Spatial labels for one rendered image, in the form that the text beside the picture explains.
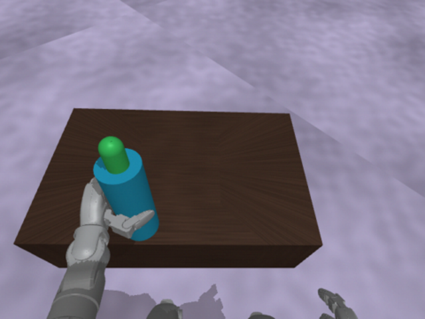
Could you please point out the left robot arm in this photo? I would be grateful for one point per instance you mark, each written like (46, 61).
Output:
(80, 292)

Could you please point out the right robot hand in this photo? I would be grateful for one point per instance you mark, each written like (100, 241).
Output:
(336, 305)

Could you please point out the bottle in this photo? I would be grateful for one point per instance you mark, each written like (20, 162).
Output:
(121, 175)

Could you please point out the left robot hand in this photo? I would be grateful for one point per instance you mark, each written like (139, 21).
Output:
(95, 209)

